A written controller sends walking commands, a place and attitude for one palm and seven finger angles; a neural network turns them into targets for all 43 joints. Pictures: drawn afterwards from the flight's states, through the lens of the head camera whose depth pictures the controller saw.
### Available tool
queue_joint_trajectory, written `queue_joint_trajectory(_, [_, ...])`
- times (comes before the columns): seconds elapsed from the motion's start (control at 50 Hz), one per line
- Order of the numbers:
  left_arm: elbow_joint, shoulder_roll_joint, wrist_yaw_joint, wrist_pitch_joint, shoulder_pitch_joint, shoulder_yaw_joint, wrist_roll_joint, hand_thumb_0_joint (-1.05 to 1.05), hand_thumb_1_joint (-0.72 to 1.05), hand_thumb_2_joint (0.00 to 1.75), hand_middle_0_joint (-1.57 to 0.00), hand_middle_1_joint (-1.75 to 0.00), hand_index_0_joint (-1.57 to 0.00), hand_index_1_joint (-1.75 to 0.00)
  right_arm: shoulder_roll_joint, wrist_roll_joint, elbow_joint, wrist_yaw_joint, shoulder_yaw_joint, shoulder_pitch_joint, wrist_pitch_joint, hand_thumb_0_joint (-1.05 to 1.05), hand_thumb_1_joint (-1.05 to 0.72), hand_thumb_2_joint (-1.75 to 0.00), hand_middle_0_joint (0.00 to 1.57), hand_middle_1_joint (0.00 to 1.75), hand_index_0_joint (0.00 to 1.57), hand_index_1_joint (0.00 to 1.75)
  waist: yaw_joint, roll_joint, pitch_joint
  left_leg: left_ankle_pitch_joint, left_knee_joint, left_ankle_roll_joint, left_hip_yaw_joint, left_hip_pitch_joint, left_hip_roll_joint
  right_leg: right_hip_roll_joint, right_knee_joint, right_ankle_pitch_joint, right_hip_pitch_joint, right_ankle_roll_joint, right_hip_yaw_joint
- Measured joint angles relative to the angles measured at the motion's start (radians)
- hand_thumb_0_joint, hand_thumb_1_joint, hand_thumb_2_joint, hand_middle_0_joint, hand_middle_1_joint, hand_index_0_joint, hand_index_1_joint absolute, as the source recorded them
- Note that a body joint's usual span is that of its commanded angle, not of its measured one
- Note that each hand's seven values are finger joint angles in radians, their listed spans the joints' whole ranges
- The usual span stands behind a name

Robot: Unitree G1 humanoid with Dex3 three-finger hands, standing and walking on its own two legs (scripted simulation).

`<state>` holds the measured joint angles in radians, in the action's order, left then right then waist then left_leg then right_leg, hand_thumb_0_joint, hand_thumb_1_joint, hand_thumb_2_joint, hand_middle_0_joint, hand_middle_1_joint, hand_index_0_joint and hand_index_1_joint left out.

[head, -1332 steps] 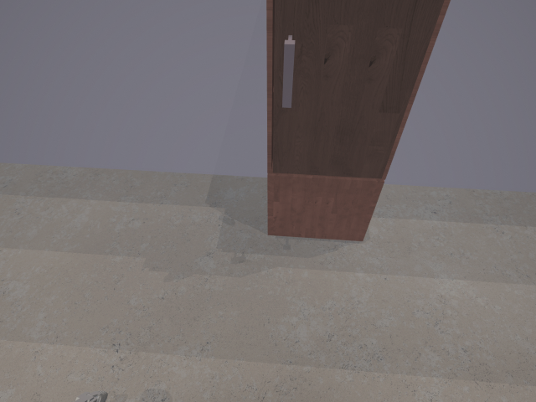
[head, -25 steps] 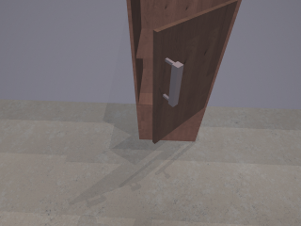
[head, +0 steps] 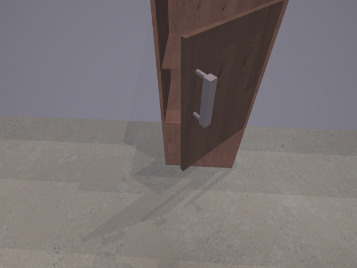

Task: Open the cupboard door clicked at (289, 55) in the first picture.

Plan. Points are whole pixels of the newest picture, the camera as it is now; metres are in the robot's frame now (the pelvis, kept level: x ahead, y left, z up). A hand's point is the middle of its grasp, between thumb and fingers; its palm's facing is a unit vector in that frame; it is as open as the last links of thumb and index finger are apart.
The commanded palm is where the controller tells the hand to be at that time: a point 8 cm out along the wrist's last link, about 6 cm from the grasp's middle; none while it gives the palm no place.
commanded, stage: look to check the result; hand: left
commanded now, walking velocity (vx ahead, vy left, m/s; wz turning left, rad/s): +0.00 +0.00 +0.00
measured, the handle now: (202, 99) +0.56 -0.04 +0.05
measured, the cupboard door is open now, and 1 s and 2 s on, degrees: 43 43 43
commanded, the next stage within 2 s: walk to a spot facing it in 0.08 s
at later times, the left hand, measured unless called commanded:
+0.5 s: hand out of the picture +0.02 +0.18 -0.18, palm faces -0.04 -0.98 -0.21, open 7.3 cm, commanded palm none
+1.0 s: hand out of the picture +0.12 +0.15 -0.17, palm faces -0.31 -0.91 -0.26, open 7.3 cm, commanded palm none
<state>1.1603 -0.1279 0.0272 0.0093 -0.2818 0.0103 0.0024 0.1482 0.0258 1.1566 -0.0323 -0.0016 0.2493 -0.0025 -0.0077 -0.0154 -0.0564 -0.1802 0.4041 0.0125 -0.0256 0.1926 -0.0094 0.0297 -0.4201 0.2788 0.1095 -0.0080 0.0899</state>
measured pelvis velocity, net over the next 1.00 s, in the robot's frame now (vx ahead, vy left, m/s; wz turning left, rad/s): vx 0.01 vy -0.03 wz -0.40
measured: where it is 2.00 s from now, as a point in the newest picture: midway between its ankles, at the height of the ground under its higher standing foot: outside the picture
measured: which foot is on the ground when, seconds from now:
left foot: down 0.00-0.68, up 0.70-1.00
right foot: down 0.00-1.00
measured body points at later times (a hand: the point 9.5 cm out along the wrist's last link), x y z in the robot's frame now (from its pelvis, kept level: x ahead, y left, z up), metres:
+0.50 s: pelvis +0.00 +0.00 -0.01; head +0.03 -0.01 +0.44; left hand +0.02 +0.23 -0.17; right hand +0.00 -0.24 -0.17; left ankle +0.03 +0.11 -0.74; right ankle -0.03 -0.11 -0.74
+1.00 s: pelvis +0.01 -0.03 +0.00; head +0.06 -0.06 +0.44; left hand +0.13 +0.19 -0.15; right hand +0.04 -0.31 -0.15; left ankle +0.04 +0.12 -0.68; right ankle -0.04 -0.11 -0.74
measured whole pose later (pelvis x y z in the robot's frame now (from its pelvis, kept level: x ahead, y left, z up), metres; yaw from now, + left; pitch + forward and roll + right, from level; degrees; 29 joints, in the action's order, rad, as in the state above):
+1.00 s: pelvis +0.01 -0.03 +0.00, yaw -23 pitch +2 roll +1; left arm 0.94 -0.19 0.01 -0.03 -0.23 0.07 0.02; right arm 0.22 0.01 0.91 -0.03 0.06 0.05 -0.05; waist 0.03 0.00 -0.11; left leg -0.43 0.96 -0.06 0.01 0.45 0.02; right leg -0.08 -0.49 0.27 0.25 -0.05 -0.15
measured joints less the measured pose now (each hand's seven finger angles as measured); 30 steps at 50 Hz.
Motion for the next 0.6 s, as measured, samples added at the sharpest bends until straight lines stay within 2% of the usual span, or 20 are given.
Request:
queue_joint_trajectory(0.24, [-0.007,-0.011,0.000,0.004,0.014,0.000,-0.001,0.00,0.91,0.90,-0.20,-0.30,-0.20,-0.30,0.003,0.001,0.004,0.000,-0.001,-0.008,-0.002,0.00,-0.92,-0.90,0.20,0.30,0.20,0.30,0.000,0.003,-0.001,-0.002,-0.005,-0.009,0.006,-0.007,0.008,-0.009,0.014,-0.001,-0.012,-0.008,0.005])
queue_joint_trajectory(0.34, [-0.023,-0.009,-0.004,-0.016,0.010,0.016,0.003,0.00,0.91,0.90,-0.20,-0.30,-0.20,-0.30,0.006,0.002,-0.011,-0.006,0.012,-0.021,-0.015,0.00,-0.92,-0.90,0.20,0.30,0.20,0.30,0.009,-0.001,-0.010,-0.026,0.036,-0.013,-0.020,0.014,0.027,-0.024,-0.018,0.006,0.017,-0.012,-0.022])
queue_joint_trajectory(0.52, [-0.084,-0.044,-0.025,-0.060,0.029,0.059,0.011,0.00,0.91,0.90,-0.20,-0.30,-0.20,-0.30,0.021,0.005,-0.090,-0.014,0.045,-0.037,-0.023,0.00,-0.91,-0.90,0.20,0.30,0.20,0.30,0.012,0.018,-0.033,-0.084,0.130,-0.012,-0.102,0.069,0.060,-0.046,-0.147,0.046,0.125,-0.014,-0.106])
queue_joint_trajectory(0.6, [-0.124,-0.065,-0.035,-0.074,0.066,0.073,0.015,0.00,0.91,0.90,-0.20,-0.30,-0.20,-0.30,0.038,0.013,-0.124,-0.014,0.053,-0.042,-0.012,0.00,-0.91,-0.90,0.20,0.30,0.20,0.30,0.017,0.011,-0.047,-0.089,0.138,-0.011,-0.146,0.076,0.076,-0.034,-0.364,0.180,0.219,-0.010,-0.083])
